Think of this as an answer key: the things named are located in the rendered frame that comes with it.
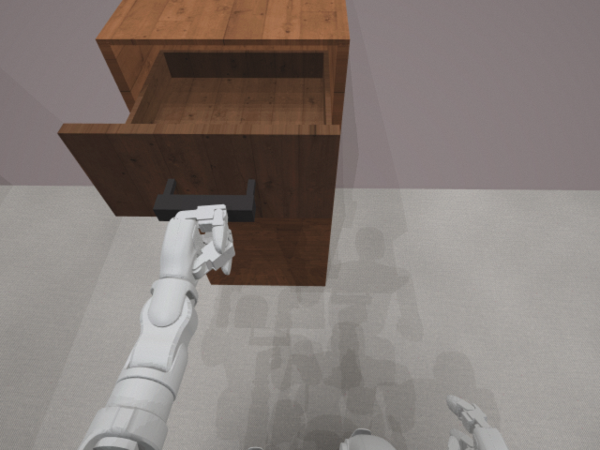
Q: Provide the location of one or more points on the cabinet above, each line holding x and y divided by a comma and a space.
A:
271, 251

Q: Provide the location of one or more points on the right robot hand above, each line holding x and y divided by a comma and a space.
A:
485, 437

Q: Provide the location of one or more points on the left robot hand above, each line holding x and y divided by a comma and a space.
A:
183, 243

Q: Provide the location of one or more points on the robot right shin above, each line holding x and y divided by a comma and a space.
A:
361, 431

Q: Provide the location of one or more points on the handle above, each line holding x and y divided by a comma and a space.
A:
240, 208

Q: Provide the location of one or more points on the left robot forearm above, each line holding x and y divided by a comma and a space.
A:
137, 411

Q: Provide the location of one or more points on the drawer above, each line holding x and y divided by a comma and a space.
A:
211, 120

